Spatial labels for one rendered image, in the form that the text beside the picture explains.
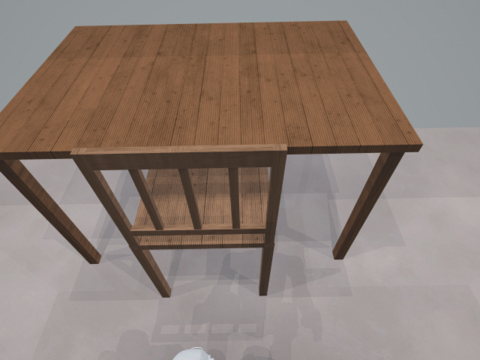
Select table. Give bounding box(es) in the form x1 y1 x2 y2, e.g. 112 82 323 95
0 20 423 264

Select chair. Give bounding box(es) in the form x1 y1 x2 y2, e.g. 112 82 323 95
70 144 287 298

